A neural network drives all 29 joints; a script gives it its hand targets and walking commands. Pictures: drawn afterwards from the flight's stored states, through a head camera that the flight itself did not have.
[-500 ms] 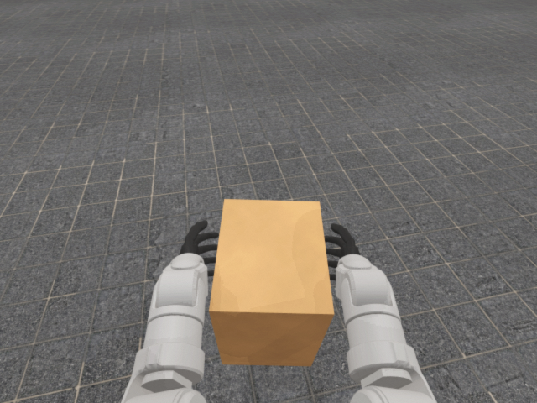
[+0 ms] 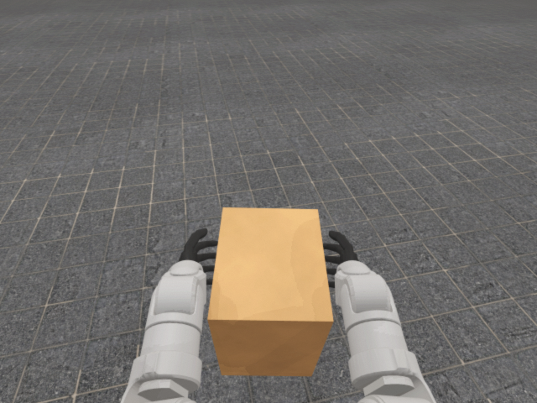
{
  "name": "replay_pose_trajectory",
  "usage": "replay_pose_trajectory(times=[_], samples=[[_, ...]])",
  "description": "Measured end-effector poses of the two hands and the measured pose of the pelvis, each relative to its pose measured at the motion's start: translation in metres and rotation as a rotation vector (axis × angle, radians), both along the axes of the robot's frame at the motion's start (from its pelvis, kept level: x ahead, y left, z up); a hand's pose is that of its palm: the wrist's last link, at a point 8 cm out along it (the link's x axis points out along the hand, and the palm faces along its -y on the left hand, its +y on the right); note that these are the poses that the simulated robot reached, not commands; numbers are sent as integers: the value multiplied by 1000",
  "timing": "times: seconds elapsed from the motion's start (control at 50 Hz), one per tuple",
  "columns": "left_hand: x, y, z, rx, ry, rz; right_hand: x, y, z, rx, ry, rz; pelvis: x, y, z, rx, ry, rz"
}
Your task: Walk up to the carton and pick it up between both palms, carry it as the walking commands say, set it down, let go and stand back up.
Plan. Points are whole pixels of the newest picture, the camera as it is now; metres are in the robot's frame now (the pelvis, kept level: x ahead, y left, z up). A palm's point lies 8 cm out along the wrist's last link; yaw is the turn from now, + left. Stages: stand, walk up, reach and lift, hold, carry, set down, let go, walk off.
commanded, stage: reach and lift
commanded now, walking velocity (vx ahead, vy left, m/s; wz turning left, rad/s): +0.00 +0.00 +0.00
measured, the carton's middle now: (268, 294) +0.31 +0.00 -0.01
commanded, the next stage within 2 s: hold in 0.10 s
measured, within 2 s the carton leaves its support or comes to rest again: neither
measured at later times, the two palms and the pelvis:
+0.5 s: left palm (187, 278) +0.30 +0.13 +0.06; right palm (348, 278) +0.29 -0.12 +0.06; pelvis -0.01 +0.00 +0.00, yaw +0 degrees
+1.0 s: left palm (214, 277) +0.30 +0.09 +0.06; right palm (373, 276) +0.30 -0.16 +0.06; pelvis -0.01 -0.03 -0.02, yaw -1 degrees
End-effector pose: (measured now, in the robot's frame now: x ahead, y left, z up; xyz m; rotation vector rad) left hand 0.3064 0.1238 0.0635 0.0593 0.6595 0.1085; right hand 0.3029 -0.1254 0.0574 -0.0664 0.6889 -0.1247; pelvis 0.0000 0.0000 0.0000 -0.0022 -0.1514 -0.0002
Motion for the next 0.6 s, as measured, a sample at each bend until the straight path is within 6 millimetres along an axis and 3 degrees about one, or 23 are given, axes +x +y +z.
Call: replay_pose_trajectory(times=[0.6], samples=[[-9, 2, -1, -1, -4, -4, -9, 2, 1, 3, -9, 2, -9, 2, -2, 1, -1, -5]])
